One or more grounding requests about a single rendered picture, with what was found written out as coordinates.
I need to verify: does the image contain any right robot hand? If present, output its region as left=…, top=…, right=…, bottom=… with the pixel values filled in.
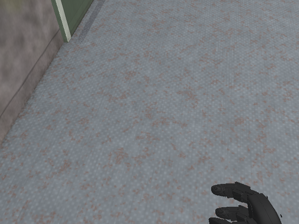
left=208, top=182, right=282, bottom=224

